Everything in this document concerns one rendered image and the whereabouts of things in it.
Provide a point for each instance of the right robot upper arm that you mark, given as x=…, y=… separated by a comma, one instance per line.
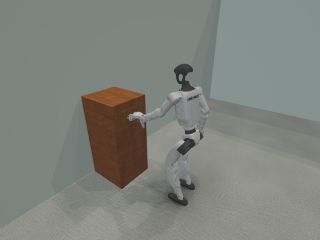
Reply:
x=202, y=102

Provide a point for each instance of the right robot foot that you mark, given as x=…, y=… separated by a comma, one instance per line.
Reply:
x=183, y=183

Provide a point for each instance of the drawer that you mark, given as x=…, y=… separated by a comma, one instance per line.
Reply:
x=121, y=117

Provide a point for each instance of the left robot upper arm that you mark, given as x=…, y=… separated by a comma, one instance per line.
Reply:
x=172, y=99

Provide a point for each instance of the left robot foot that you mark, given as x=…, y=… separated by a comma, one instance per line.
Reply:
x=174, y=198

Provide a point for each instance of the left robot hand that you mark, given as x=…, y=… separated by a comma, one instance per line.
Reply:
x=137, y=115

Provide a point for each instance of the left robot forearm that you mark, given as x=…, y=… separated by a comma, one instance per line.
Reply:
x=150, y=116

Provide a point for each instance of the right robot forearm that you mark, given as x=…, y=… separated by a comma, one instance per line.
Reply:
x=202, y=120

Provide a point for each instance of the cabinet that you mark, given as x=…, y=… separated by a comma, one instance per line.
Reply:
x=119, y=156

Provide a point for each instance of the robot foot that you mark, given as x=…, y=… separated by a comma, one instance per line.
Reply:
x=174, y=198
x=183, y=183

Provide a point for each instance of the right robot hand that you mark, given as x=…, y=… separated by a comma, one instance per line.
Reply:
x=201, y=130

